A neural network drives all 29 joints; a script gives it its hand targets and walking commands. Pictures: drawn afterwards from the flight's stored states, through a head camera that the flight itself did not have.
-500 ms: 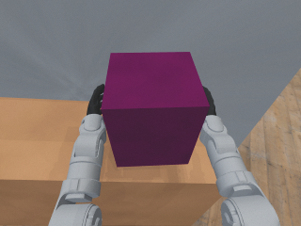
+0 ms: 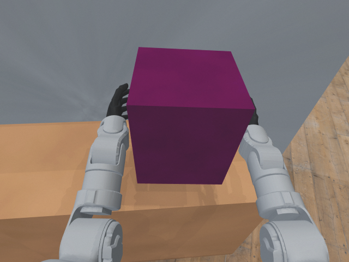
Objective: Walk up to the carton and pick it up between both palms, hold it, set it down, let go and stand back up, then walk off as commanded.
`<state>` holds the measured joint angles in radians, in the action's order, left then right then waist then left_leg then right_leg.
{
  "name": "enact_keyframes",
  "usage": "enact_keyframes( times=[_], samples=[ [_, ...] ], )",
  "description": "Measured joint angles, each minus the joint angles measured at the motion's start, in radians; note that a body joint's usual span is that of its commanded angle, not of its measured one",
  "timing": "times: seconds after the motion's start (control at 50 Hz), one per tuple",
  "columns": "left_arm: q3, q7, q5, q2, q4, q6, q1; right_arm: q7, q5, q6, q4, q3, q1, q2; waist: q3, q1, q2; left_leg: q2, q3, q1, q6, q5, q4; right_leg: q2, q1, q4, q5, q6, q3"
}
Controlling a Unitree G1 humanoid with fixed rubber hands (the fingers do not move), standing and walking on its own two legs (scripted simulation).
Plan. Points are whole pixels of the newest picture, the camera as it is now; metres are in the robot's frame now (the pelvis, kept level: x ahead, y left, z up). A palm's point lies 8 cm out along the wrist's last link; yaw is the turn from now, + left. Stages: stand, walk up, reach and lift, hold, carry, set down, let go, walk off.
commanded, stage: reach and lift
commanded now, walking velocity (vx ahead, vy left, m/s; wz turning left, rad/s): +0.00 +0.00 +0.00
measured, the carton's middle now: (182, 119) +0.40 -0.01 +0.13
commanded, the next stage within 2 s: hold in 1.38 s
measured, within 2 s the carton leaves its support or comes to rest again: neither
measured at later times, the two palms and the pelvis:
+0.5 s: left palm (110, 116) +0.37 +0.15 +0.16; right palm (246, 124) +0.37 -0.15 +0.14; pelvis +0.02 +0.01 +0.00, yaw +1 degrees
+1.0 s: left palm (109, 110) +0.37 +0.15 +0.18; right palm (251, 118) +0.37 -0.15 +0.16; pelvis -0.01 +0.00 +0.00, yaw +1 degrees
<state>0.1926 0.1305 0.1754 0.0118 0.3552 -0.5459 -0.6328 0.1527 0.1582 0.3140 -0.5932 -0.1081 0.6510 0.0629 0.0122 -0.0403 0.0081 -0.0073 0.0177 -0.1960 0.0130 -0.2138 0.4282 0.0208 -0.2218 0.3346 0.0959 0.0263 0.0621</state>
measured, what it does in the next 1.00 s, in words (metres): stands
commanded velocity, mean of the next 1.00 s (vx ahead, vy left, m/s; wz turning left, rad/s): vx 0.00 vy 0.00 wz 0.00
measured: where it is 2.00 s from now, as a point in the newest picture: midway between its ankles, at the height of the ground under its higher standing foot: outside the picture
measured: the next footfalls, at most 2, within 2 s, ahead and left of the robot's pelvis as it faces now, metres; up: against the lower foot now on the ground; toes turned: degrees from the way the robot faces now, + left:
none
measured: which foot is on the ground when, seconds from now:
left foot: down 0.00-1.00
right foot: down 0.00-1.00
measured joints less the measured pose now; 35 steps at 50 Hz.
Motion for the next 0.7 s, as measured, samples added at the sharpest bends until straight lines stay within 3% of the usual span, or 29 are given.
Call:
enact_keyframes(
  times=[0.26, 0.48, 0.7],
  samples=[
    [-0.043, 0.001, -0.004, -0.002, -0.152, -0.069, 0.086, 0.029, 0.051, 0.057, 0.137, 0.058, -0.074, 0.014, -0.015, -0.029, -0.011, 0.002, 0.014, 0.057, 0.004, -0.036, 0.017, 0.003, 0.076, -0.016, 0.023, -0.009, 0.013],
    [-0.052, -0.004, 0.006, 0.009, -0.249, -0.117, 0.13, 0.036, 0.06, 0.087, 0.218, 0.077, -0.116, 0.016, -0.029, -0.03, -0.019, 0.004, 0.017, 0.086, 0.005, -0.042, 0.015, 0.006, 0.112, -0.032, 0.022, -0.01, 0.014],
    [-0.032, -0.009, 0.006, -0.002, -0.211, -0.129, 0.075, 0.03, 0.045, 0.092, 0.172, 0.054, -0.061, 0.008, -0.021, -0.018, -0.017, 0.005, 0.015, 0.068, 0.002, -0.023, 0.011, 0.007, 0.095, -0.037, 0.002, -0.005, 0.013]
  ],
)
